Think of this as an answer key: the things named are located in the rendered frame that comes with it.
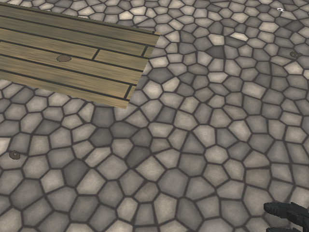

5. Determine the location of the right robot hand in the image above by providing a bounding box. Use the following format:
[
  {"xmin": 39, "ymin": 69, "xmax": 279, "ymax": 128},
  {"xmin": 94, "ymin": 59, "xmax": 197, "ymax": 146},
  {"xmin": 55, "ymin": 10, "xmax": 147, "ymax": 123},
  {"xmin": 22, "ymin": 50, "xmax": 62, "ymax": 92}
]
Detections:
[{"xmin": 264, "ymin": 202, "xmax": 309, "ymax": 232}]

